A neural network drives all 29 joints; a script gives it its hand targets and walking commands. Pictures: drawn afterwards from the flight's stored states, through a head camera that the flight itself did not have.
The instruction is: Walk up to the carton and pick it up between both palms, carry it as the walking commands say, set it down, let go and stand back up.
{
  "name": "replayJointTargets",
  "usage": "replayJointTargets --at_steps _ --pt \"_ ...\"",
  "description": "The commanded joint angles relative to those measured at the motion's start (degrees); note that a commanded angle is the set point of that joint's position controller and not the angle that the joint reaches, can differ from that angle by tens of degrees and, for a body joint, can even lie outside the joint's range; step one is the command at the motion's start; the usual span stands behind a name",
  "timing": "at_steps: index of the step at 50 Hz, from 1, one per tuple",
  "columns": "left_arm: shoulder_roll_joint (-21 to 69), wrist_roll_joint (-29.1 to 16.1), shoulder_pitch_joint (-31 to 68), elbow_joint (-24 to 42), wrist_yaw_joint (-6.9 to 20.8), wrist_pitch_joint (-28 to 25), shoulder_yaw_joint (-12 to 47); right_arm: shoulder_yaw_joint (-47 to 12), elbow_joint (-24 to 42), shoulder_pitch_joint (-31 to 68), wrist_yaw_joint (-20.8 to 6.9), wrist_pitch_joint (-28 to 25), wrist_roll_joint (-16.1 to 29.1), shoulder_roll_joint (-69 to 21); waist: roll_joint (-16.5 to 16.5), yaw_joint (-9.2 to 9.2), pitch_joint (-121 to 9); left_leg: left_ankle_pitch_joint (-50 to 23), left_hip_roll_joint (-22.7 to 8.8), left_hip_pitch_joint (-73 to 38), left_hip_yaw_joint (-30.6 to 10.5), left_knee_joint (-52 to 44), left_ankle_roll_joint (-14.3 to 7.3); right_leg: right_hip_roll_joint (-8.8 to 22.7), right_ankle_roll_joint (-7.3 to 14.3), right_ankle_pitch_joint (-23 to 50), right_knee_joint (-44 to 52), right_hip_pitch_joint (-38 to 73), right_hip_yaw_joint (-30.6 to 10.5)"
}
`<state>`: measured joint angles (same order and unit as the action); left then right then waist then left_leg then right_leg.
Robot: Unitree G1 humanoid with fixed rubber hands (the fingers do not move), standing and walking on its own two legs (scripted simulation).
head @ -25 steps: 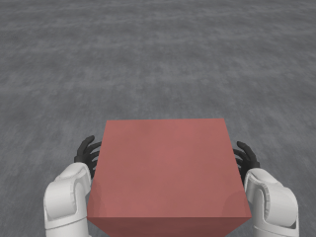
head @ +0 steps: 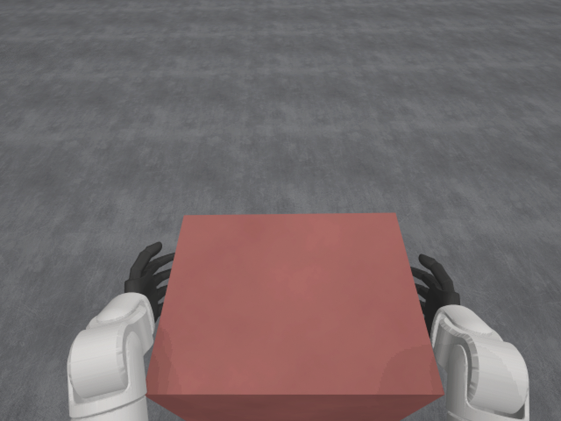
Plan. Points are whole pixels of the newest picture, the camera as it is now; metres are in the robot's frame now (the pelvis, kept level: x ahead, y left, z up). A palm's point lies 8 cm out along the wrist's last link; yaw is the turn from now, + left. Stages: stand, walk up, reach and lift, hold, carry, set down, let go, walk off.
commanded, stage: carry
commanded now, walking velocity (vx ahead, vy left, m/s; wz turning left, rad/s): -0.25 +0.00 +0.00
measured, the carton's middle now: (290, 328) +0.25 +0.02 +0.01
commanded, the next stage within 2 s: none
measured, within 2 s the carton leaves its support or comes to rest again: neither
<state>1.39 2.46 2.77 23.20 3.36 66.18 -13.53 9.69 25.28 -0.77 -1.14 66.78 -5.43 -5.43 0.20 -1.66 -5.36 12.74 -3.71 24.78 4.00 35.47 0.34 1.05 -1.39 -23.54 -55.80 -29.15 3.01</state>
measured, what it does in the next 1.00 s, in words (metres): walks backwards: right foot, then left foot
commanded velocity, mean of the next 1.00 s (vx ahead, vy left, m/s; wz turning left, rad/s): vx -0.11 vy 0.00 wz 0.34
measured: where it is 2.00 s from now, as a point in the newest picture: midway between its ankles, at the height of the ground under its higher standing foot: outside the picture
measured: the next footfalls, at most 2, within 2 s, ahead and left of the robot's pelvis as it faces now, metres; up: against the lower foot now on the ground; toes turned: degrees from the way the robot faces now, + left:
right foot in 0.06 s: +0.01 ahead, -0.12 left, +0.00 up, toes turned -5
left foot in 0.40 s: -0.17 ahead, +0.10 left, +0.00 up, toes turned +5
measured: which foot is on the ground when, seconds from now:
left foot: down 0.00-0.06, up 0.08-0.38, down 0.40-0.70, up 0.72-1.00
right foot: up 0.00-0.04, down 0.06-0.40, up 0.42-0.68, down 0.70-1.00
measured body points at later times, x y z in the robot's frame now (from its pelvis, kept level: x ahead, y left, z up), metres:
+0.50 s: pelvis -0.19 -0.02 +0.01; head -0.21 +0.00 +0.46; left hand +0.05 +0.19 +0.07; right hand +0.05 -0.19 +0.07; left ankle -0.21 +0.10 -0.72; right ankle -0.08 -0.12 -0.69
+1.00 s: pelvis -0.32 -0.04 +0.00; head -0.32 -0.05 +0.45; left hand -0.11 +0.19 +0.08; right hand -0.03 -0.18 +0.07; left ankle -0.35 +0.07 -0.71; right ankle -0.26 -0.15 -0.72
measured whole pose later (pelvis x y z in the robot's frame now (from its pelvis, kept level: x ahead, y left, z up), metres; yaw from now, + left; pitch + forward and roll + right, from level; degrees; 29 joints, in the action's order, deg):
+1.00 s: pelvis -0.32 -0.04 +0.00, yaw +13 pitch +3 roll +1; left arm 5.6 5.8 1.5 26.9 1.9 65.8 -12.1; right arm 9.4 24.2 1.4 -2.0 67.0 -0.9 0.8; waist -0.5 1.4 -4.8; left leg 24.8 -2.1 22.2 6.0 41.5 1.9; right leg 7.4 0.5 -16.8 -37.8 -23.4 11.6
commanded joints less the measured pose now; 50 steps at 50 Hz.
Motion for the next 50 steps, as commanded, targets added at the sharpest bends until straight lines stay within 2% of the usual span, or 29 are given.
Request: replayJointTargets --at_steps 1,2,3,4,5,7,9,11,12,16,18,19,21,22,23,25,27,30,31,32,33,35,36,37,39,42,46,47,50 --pt "41.89 -22.08 22.29 5.21 10.32 1.88 47.87 -40.4 2.61 22.37 -10.23 0.7 18.68 -36.65 15.8 0.95 -11.92 -17.18 -13.16 -8.69 -12.09 -9.85 -6.79 0.28 0.62 0.41 22.56 7.72 1.62" --pt "43.41 -21.65 22.17 2.69 10.78 1.68 45.71 -41.97 4.02 27.35 -10.34 0.51 20.09 -38.46 7.4 0.97 -11.04 -12.3 -11.92 -7.75 -10.65 -7.36 -5.49 -0.25 0.14 2.0 32.99 12.21 3.1" --pt "42.99 -20.7 20.84 1.22 10.57 1.35 45.91 -41.06 2.97 23.39 -10.18 0.28 18.2 -35.74 3.15 0.93 -11.93 -10.24 -8.02 -4.62 -6.98 -2.19 -2.82 4.15 1.32 6.77 37.53 18.97 -3.81" --pt "41.01 -20.18 20.27 1.92 11.14 1.11 44.21 -42.03 4.39 25.58 -10.3 0.32 19.46 -35.59 -17.2 1.32 -10.33 11.95 -1.14 12.14 -2.25 6.52 1.21 20.13 6.04 20.96 37.79 22.87 -19.38" --pt "43.62 -21.1 20.73 5.38 11.31 0.14 44.52 -44.86 11.42 32.64 -10.57 -0.86 21.92 -38.26 -26.34 0.47 -9.73 23.81 0.23 10.37 -0.07 22.67 2.52 27.51 13.28 35.58 37.84 14.55 -23.77" --pt "45.16 -21.16 23.89 5.75 10.78 0.12 44.87 -43.05 8.62 35.11 -10.77 -1.48 23.82 -41.01 -8.25 0.84 -13.89 18.17 0.65 5.15 -4.43 34.58 1.58 21.21 13.59 43.21 32.92 12.78 -15.94" --pt "44.37 -20.87 26.03 8.58 9.65 0.31 46.75 -43.43 4.92 31.39 -11.2 -1.45 24.07 -42.17 -4.76 1.41 -10.43 13.34 0.79 5.99 -3.68 34.26 2.14 16.8 11.38 34.24 33.05 10.77 -9.25" --pt "41.97 -18.57 23.87 9.36 9.21 0.51 46.16 -43.48 2.93 28.99 -11.28 -1.1 23.67 -41.57 -7.38 1.17 -11.27 12.18 1.97 6.79 -2.0 30.65 1.78 15.49 10.33 24.13 34.46 12.18 -10.95" --pt "41.26 -18.34 20.54 7.75 9.47 0.59 44.57 -45.82 5.68 31.55 -11.08 -0.57 24.8 -40.88 -15.09 1.37 -11.2 13.19 1.58 5.82 -0.55 25.66 1.97 14.7 9.61 18.89 36.25 12.34 -11.59" --pt "40.6 -17.72 19.45 7.63 9.15 1.26 45.56 -45.52 5.8 26.93 -10.72 0.14 23.63 -39.21 -12.44 0.85 -11.13 18.14 3.3 -5.27 0.12 7.06 -0.51 18.87 8.22 -5.0 44.75 9.39 -16.36" --pt "41.2 -16.64 15.17 2.09 9.41 2.72 44.79 -45.67 5.02 27.32 -11.03 1.01 23.9 -39.33 -14.25 1.41 -9.88 16.98 4.38 -13.8 2.43 -3.58 -1.88 16.37 5.5 -6.03 48.29 5.28 -13.99" --pt "42.15 -17.26 20.55 4.83 9.4 2.36 45.91 -45.3 5.36 29.79 -11.38 0.79 24.07 -40.26 -10.34 1.37 -10.61 15.77 3.5 -15.42 0.93 -12.99 -2.31 13.02 3.04 -7.59 42.83 6.88 -9.52" --pt "42.02 -18.13 24.57 5.11 9.72 1.99 46.06 -42.84 3.95 29.72 -11.11 0.29 21.67 -40.35 8.05 1.86 -8.52 13.36 -13.62 -16.18 -19.07 -23.83 -5.24 4.1 -2.02 4.28 25.74 -0.59 -0.26" --pt "43.19 -19.93 26.31 5.98 10.51 2.12 47.77 -42.68 3.81 28.61 -11.19 0.3 21.17 -40.67 15.74 2.79 0.78 7.36 -20.58 -4.76 -23.45 -25.6 -9.13 0.18 -1.76 -4.78 9.62 -9.66 2.28" --pt "44.17 -19.84 26.27 5.78 10.41 1.93 47.9 -42.49 5.55 30.79 -11.11 -0.25 22.07 -41.19 12.07 2.53 -2.32 1.86 -19.69 -2.13 -20.87 -23.81 -10.85 -0.11 -0.78 -3.82 -1.51 -5.17 -4.0" --pt "45.96 -21.63 28.16 6.94 10.28 1.11 49.48 -42.16 8.69 32.55 -10.9 -1.21 21.77 -39.58 8.45 1.96 -6.03 -3.62 -14.86 -0.97 -12.82 -19.73 -8.2 0.63 -0.55 1.61 -10.26 -1.14 -4.5" --pt "44.55 -21.19 27.63 6.59 9.74 1.21 47.92 -41.81 7.86 31.93 -10.7 -0.67 22.01 -39.55 12.36 1.52 -5.97 -7.8 -11.26 -0.2 -7.93 -16.72 -6.79 0.36 -0.27 3.11 -9.47 0.42 -1.72" --pt "43.17 -20.66 24.14 6.33 9.29 0.9 46.64 -42.01 7.63 29.62 -10.56 -0.61 21.85 -37.75 8.77 2.08 -9.93 -18.26 -10.93 -9.26 -12.43 -13.23 -6.8 -1.34 0.02 -0.91 6.09 1.15 0.83" --pt "43.11 -20.92 24.66 5.55 9.63 0.89 46.75 -41.68 7.54 29.43 -10.34 -0.62 21.16 -37.2 10.03 2.02 -11.25 -21.01 -10.39 -11.67 -13.08 -12.44 -6.72 -1.86 -0.34 -2.16 10.92 3.06 1.32" --pt "42.27 -21.74 26.89 6.57 9.4 1.04 47.29 -41.06 2.59 26.03 -10.11 -0.22 19.86 -37.26 17.63 1.61 -11.47 -22.13 -11.03 -12.63 -16.94 -11.61 -7.06 -1.24 -0.36 -2.4 21.04 5.45 0.59" --pt "44.06 -21.3 22.84 5.46 9.5 1.02 47.0 -41.77 6.7 26.6 -10.39 -0.45 20.79 -36.84 15.62 1.27 -10.77 -19.13 -10.74 -10.66 -16.45 -11.61 -6.06 -2.73 -0.46 -0.25 28.09 11.18 3.08" --pt "43.91 -19.89 19.59 2.66 9.97 1.0 44.96 -43.05 5.31 27.61 -10.44 -0.16 20.92 -37.7 1.72 1.02 -15.24 -6.6 -6.55 -1.56 -12.69 -3.79 -2.05 7.16 1.36 2.1 39.41 27.09 -7.67" --pt "43.88 -20.01 25.13 2.79 10.13 0.93 46.02 -42.37 6.09 30.17 -10.68 -0.63 20.35 -36.64 -13.35 1.1 -11.45 10.82 3.53 14.14 -2.32 8.6 2.28 22.08 7.2 18.73 39.12 27.19 -18.95" --pt "42.61 -19.01 20.93 2.57 9.79 0.54 45.64 -42.11 4.35 28.37 -11.58 0.07 20.59 -35.24 -18.98 0.55 -12.03 21.12 1.21 11.59 0.0 19.97 3.0 29.12 14.14 22.4 38.82 18.14 -22.16" --pt "44.19 -19.12 22.83 5.53 9.49 0.14 44.83 -44.05 8.41 35.49 -12.01 -1.57 24.1 -39.22 -9.15 1.17 -8.0 17.32 -0.43 10.4 -2.84 27.2 2.19 22.65 11.65 25.12 37.28 16.01 -13.29" --pt "43.43 -18.87 21.51 8.4 8.77 -0.24 46.97 -45.79 12.63 35.7 -11.24 -1.8 25.74 -38.14 -6.96 1.17 -12.1 11.64 0.81 8.26 0.07 24.77 2.53 20.03 9.5 21.05 35.61 19.53 -8.03" --pt "38.29 -17.21 18.38 7.4 8.27 0.74 45.72 -44.96 7.75 29.83 -10.92 0.05 23.91 -34.92 -16.09 1.32 -9.5 13.64 1.45 2.46 3.33 12.07 2.55 18.68 8.86 23.95 32.69 17.86 -1.54" --pt "39.21 -18.59 22.59 11.07 8.27 0.08 46.99 -44.51 6.98 30.54 -11.31 -0.39 25.13 -36.83 -12.0 0.91 -9.01 16.23 3.49 1.93 4.74 8.01 2.49 20.03 10.53 23.13 32.51 16.83 -4.01" --pt "39.8 -16.89 18.98 6.75 8.42 1.9 45.94 -42.94 4.18 28.33 -11.24 1.17 22.98 -36.73 -5.96 1.82 -8.92 6.83 2.55 -9.78 0.38 -9.51 0.5 19.07 4.13 14.6 25.96 9.32 -0.46"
